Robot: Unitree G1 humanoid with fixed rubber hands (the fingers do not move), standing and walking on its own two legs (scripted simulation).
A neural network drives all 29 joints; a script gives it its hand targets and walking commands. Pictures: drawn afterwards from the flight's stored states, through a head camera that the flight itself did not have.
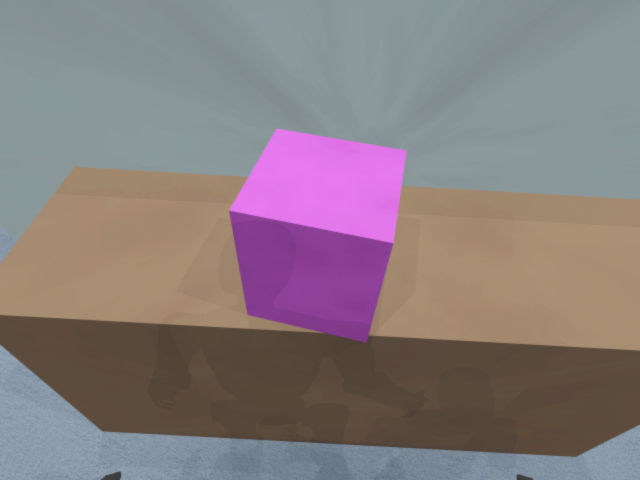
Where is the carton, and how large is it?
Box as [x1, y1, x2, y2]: [229, 129, 406, 341]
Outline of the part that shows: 276,129 229,210 247,314 357,340 366,341 393,242 406,150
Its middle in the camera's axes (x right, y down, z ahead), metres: +0.00 +0.00 +0.64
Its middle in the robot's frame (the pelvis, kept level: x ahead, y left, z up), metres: +0.50 +0.00 +0.00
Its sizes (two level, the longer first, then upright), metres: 0.210 0.200 0.250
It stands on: a pedestal, 0.64 m high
